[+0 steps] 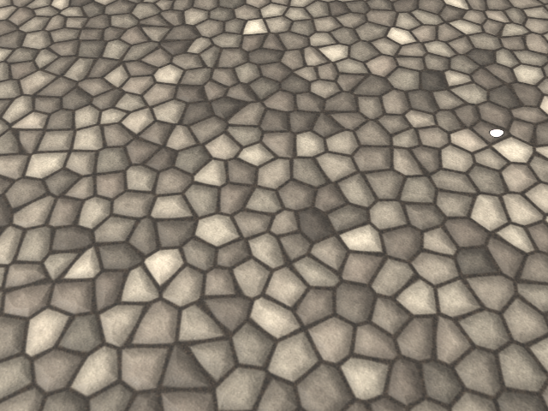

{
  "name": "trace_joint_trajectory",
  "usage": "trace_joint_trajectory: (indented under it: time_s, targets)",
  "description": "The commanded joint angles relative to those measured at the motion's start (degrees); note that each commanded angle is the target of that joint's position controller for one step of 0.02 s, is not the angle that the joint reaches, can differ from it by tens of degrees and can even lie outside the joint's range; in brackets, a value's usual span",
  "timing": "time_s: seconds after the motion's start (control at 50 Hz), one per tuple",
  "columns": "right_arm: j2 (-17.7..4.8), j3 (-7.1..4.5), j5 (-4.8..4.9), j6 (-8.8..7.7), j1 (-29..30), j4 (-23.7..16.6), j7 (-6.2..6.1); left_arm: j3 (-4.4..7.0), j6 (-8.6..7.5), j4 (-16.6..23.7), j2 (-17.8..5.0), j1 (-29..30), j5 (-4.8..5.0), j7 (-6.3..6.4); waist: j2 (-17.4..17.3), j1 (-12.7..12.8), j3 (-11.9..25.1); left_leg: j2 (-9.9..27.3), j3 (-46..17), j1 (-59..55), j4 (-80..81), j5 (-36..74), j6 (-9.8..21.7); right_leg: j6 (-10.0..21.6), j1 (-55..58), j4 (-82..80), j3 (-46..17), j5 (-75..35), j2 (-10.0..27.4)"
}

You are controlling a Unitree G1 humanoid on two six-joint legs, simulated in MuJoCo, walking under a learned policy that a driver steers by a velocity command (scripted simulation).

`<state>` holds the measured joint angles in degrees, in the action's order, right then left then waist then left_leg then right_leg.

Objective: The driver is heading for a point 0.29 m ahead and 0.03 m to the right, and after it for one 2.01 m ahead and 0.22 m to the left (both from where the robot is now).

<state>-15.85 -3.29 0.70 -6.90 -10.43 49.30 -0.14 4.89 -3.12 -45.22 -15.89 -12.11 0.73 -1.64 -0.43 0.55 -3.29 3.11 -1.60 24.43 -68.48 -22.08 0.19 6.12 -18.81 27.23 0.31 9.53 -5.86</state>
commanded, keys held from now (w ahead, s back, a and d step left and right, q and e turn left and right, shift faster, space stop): w+e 0.10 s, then e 0.22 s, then q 0.68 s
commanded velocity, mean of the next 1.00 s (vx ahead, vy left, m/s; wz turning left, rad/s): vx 0.17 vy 0.00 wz -0.04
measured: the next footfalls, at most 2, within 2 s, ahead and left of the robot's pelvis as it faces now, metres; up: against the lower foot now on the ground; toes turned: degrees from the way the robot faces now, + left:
left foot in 0.30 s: +0.38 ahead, +0.12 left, +0.00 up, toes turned -14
right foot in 0.62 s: +0.28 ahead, -0.10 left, +0.00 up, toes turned -7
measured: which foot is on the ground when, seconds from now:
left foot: up 0.00-0.28, down 0.30-0.64, up 0.66-0.94, down 0.96-1.00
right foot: down 0.00-0.32, up 0.34-0.60, down 0.62-0.96, up 0.98-1.00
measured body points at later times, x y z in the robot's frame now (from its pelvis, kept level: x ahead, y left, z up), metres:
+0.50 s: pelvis +0.22 +0.05 +0.00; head +0.27 +0.04 +0.45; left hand +0.41 +0.29 -0.12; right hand +0.32 -0.23 -0.11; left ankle +0.34 +0.13 -0.73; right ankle +0.17 -0.08 -0.69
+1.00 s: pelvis +0.27 +0.07 -0.01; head +0.31 +0.08 +0.44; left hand +0.41 +0.36 -0.12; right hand +0.44 -0.22 -0.10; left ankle +0.29 +0.16 -0.74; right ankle +0.23 -0.09 -0.71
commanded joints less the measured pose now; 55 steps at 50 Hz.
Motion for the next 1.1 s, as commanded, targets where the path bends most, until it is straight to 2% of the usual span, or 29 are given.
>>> trace_joint_trajectory:
  time_s: [0.02,0.08,0.18,0.24,0.28,0.3,0.32,0.34,0.36,0.38,0.42,0.48,0.54,0.6,0.62,0.64,0.66,0.68,0.72,0.76,0.84,0.9,0.94,0.96,0.98,1.0,1.02,1.06,1.1]
  targets:
    - [-6.8,-2.02,-1.0,-0.05,-0.4,-4.5,-0.16,1.27,-1.2,4.7,-6.6,0.5,-0.18,0.81,0.8,-1.8,6.1,3.7,-3.0,10.6,6.3,3.1,-1.4,12.1,11.0,-14.1,-21.3,-14.4,16.2]
    - [-4.6,-1.29,-1.68,0.91,4.9,-6.6,-0.45,1.99,-1.13,4.5,-9.3,-1.6,0.1,2.0,1.8,-0.8,3.6,2.3,-1.0,10.0,18.1,12.0,-3.8,10.7,5.2,-15.2,-16.2,-16.1,13.4]
    - [-3.7,-0.67,-1.09,0.57,13.1,-9.9,0.31,2.37,0.65,3.2,-9.9,-6.3,0.41,2.78,5.2,2.9,3.9,-4.2,0.6,1.3,36.4,28.6,-3.7,4.8,2.1,-9.4,-13.4,-19.3,9.1]
    - [-6.2,-1.5,-0.9,0.59,12.4,-10.6,0.7,2.11,1.77,3.4,-8.7,-6.6,0.56,3.44,6.9,1.9,5.6,-5.1,-2.1,-0.2,40.7,25.2,-2.3,2.9,7.7,-2.6,-19.0,-17.1,10.4]
    - [-7.6,-2.12,-1.37,0.01,7.4,-9.4,0.72,1.89,2.18,5.1,-7.9,-3.4,0.4,3.94,7.7,-1.4,7.4,-4.3,-2.1,-5.3,44.4,26.3,-0.3,1.0,9.3,4.6,-21.1,-17.5,9.4]
    - [-9.3,-2.56,-2.38,-0.34,3.2,-8.9,0.43,1.27,2.04,6.3,-5.9,-2.8,0.09,3.9,5.9,-3.2,11.4,-0.2,-3.9,-14.2,45.2,34.8,2.0,-1.4,6.9,12.7,-19.3,-15.0,6.1]
    - [-12.6,-2.96,-3.54,-0.11,-2.0,-8.9,-0.06,0.11,1.86,7.5,-2.3,-6.7,-1.21,3.81,-4.9,-2.9,19.4,13.0,-14.6,-30.8,39.9,58.4,6.9,-4.6,-3.5,29.7,-13.7,11.0,0.9]
    - [-13.2,-3.15,-2.69,1.12,-4.5,-7.7,0.33,-0.31,1.61,7.2,-3.3,-18.3,0.3,3.32,-19.4,1.0,28.7,25.6,-34.7,-42.5,41.1,55.9,18.7,-6.9,-14.4,44.0,-10.8,35.0,-2.4]
    - [-9.7,-2.46,-1.48,1.94,-1.2,-9.4,0.49,0.72,2.07,4.9,-8.6,-18.5,0.81,3.26,-11.7,0.2,26.4,22.9,-36.3,-37.2,44.6,38.2,18.2,-8.4,-17.1,49.7,-12.5,29.6,1.9]
    - [-6.1,-1.29,-1.7,2.69,1.4,-10.2,0.33,1.11,3.08,5.4,-10.0,-11.2,0.87,3.52,-7.4,-1.6,19.1,18.2,-28.1,-30.7,45.9,28.7,15.4,-9.4,-18.9,51.1,-10.0,25.5,3.3]
    - [-2.3,0.76,-2.31,3.64,6.8,-9.7,0.79,0.69,4.97,5.8,-7.7,-6.3,-0.59,4.22,-3.8,0.2,10.8,11.9,-19.7,-14.6,49.5,19.7,12.5,-9.8,-13.5,42.1,-8.7,21.1,7.0]
    - [-5.7,-0.39,-1.98,4.53,8.6,-8.5,1.05,-0.84,4.53,5.7,-2.9,-6.2,-1.46,4.04,-8.8,1.7,7.7,5.1,-11.2,-5.1,51.2,27.7,11.0,-9.7,-1.4,21.7,-2.5,19.5,6.4]
    - [-8.9,-1.66,-0.69,5.29,5.8,-8.2,0.6,-0.63,3.87,5.2,-4.4,-5.3,-0.92,4.05,-8.2,0.9,11.6,7.1,-14.6,-9.6,49.8,26.7,12.7,-9.1,3.1,11.5,-2.5,10.0,5.0]
    - [-8.8,-1.7,0.46,6.49,6.3,-8.8,0.04,-0.2,4.03,5.4,-5.3,-3.9,-1.36,3.86,-7.0,1.9,8.9,5.4,-16.5,-3.7,50.0,10.4,9.6,-6.1,9.7,0.9,-1.8,2.0,4.5]
    - [-7.7,-1.39,0.43,6.55,5.5,-8.8,-0.06,0.24,3.99,6.3,-7.1,-3.6,-1.91,4.02,-5.1,1.9,8.3,3.9,-16.1,0.5,48.4,4.9,7.3,-4.0,12.9,-0.7,-4.8,1.6,8.2]
    - [-5.9,-1.08,0.13,6.36,5.0,-9.6,0.06,1.2,4.15,6.6,-10.5,-3.5,-2.57,4.32,2.2,0.9,7.2,-0.4,-11.0,5.7,43.9,-0.7,4.3,-0.8,13.6,-2.6,-9.9,4.8,14.2]
    - [-5.2,-0.95,0.3,6.19,5.3,-10.4,0.05,1.63,4.25,6.0,-10.7,-3.8,-2.79,4.29,10.8,0.7,6.3,-5.5,-3.0,6.1,35.9,-3.1,1.9,2.9,9.8,-7.1,-15.3,6.3,19.3]
    - [-6.1,-1.43,0.24,6.04,4.7,-10.1,0.1,1.42,3.94,7.3,-10.0,-1.2,-3.05,4.39,14.2,0.9,5.2,-6.6,0.1,7.3,25.7,-4.9,0.4,6.0,8.8,-10.2,-19.8,0.4,24.3]
    - [-8.1,-2.95,0.3,6.81,1.7,-8.9,-0.11,1.0,2.73,8.5,-8.3,1.5,-2.53,4.92,10.2,0.3,5.4,-4.7,-1.4,11.4,8.9,-10.1,-1.7,7.8,11.1,-7.9,-18.5,-17.7,26.5]
    - [-6.1,-2.7,0.4,8.0,-0.3,-8.6,-0.31,0.86,2.25,8.6,-7.6,4.0,-1.18,5.03,7.4,-1.0,5.6,-2.7,-1.7,13.6,6.5,-7.1,-3.3,5.9,13.7,-5.5,-12.6,-25.5,24.6]
    - [-3.5,-1.33,0.85,8.69,3.3,-11.6,1.04,1.83,3.7,7.9,-9.2,4.0,-0.96,4.85,10.3,1.1,7.1,-2.1,3.7,5.2,19.6,-0.8,-4.3,4.3,12.5,-4.2,-4.3,-25.3,21.4]
    - [-5.7,-2.06,0.81,9.01,2.2,-12.9,2.24,2.4,3.95,7.1,-10.7,3.2,0.03,4.59,10.9,0.8,8.0,-3.2,6.3,-1.0,29.8,3.6,-2.3,3.6,12.6,-1.6,-3.5,-22.3,22.9]
    - [-6.9,-2.97,0.22,9.08,-2.3,-11.6,1.91,2.11,3.45,6.0,-9.5,2.2,0.83,4.29,8.2,-1.4,8.4,-5.5,6.8,-10.9,41.2,14.3,0.6,-0.6,7.8,4.9,-0.1,-15.1,20.9]
    - [-11.2,-4.32,0.09,9.0,-4.0,-11.9,1.08,1.64,3.06,5.2,-7.3,-0.9,-0.48,3.85,-1.5,-1.0,9.5,0.2,-3.0,-20.1,44.1,31.8,3.6,-5.7,-0.5,15.9,5.1,-2.7,17.0]
    - [-18.5,-5.56,-0.9,8.82,-4.7,-13.7,0.27,0.0,2.73,8.5,-3.3,1.2,-3.66,3.53,-19.1,-0.3,10.0,16.8,-25.9,-27.5,43.9,56.5,14.8,-11.5,-17.8,33.5,6.0,30.4,8.2]
    - [-16.1,-4.75,-2.69,7.65,-7.7,-13.9,1.05,0.67,2.37,9.7,-6.2,6.7,-2.09,3.84,-12.8,-5.6,15.8,19.8,-30.6,-26.4,46.6,50.7,22.4,-11.1,-20.2,42.3,-3.6,32.7,6.3]
    - [-14.8,-4.26,-2.59,6.68,-5.4,-13.9,1.2,1.19,2.57,9.7,-7.8,8.2,-0.56,4.1,-8.2,-4.5,12.3,16.8,-25.7,-24.3,47.1,44.4,20.3,-10.2,-21.6,45.0,-4.9,28.4,7.3]
    - [-11.4,-3.35,-0.25,6.62,0.2,-14.5,0.13,1.64,3.23,8.0,-8.2,7.2,-1.05,5.15,-4.3,-2.0,8.7,11.5,-19.9,-20.3,47.1,35.0,14.5,-9.8,-21.8,41.5,-5.6,19.7,8.9]
    - [-10.9,-2.96,-0.2,7.41,2.3,-15.3,-0.7,1.81,3.3,7.7,-7.9,5.2,-1.22,5.14,-5.6,-0.1,8.8,8.5,-17.4,-15.4,48.2,32.8,13.2,-10.3,-16.6,39.3,-5.0,14.5,7.5]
